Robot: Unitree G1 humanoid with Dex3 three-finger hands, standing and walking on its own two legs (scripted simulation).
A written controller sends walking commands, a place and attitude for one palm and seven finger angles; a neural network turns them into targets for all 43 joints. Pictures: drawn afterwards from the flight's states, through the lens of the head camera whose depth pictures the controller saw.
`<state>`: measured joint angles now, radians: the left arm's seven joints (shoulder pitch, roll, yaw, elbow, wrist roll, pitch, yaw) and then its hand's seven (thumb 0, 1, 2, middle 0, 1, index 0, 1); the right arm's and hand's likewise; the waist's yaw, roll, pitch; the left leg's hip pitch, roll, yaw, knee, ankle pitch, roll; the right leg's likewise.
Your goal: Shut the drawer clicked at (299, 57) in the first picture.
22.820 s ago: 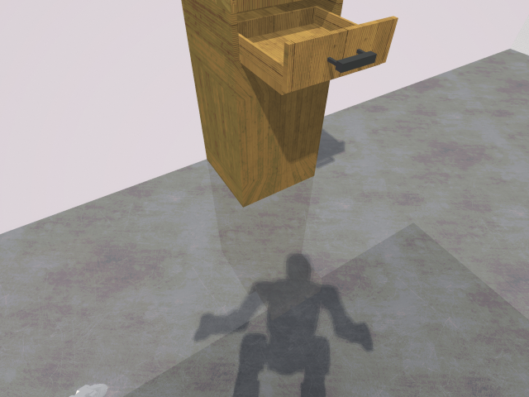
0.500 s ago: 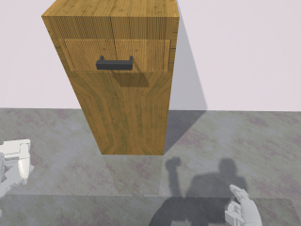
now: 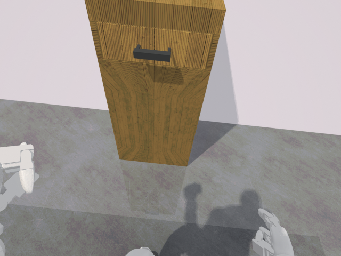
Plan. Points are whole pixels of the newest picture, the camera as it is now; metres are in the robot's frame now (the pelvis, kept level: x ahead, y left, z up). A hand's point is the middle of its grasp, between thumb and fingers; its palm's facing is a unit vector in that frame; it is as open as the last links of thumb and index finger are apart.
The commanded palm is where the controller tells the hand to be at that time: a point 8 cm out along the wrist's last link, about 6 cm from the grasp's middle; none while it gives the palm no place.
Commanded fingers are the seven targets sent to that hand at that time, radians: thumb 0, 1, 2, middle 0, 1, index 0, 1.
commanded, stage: step back with the hand held close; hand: left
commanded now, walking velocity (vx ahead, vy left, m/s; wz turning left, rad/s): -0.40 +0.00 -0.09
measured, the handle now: (153, 51) +0.76 +0.12 +0.08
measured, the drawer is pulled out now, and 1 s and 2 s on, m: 0.00 0.00 0.00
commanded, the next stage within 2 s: stop stepping back and stand still in 0.12 s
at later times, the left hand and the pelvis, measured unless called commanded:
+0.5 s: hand (1, 239) +0.11 +0.23 +0.18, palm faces +0.26 -0.88 -0.39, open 3.2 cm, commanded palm +0.03 +0.28 +0.19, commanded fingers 0.00 0.90 0.90 -1.40 -1.60 -1.40 -1.60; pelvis -0.13 +0.02 +0.01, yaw -6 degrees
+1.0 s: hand out of the picture +0.00 +0.23 +0.19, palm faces +0.25 -0.84 -0.48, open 3.2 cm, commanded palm -0.06 +0.30 +0.19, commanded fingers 0.00 0.90 0.90 -1.40 -1.60 -1.40 -1.60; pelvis -0.22 +0.03 +0.01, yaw -6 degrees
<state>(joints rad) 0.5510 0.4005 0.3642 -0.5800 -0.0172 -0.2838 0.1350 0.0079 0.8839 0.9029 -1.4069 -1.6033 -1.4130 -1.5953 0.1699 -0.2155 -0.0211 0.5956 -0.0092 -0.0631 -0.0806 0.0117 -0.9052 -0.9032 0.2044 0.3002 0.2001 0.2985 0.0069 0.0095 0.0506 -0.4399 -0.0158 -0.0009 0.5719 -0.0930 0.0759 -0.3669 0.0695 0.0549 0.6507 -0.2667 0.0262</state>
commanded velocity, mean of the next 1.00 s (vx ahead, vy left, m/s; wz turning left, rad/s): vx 0.12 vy -0.02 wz -0.02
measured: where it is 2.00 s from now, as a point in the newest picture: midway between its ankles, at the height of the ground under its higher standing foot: outside the picture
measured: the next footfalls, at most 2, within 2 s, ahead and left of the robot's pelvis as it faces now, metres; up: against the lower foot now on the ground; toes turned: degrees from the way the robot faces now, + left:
right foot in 0.24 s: -0.17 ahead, -0.13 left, +0.00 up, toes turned -4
left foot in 0.36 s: +0.06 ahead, +0.06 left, +0.00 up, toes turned -4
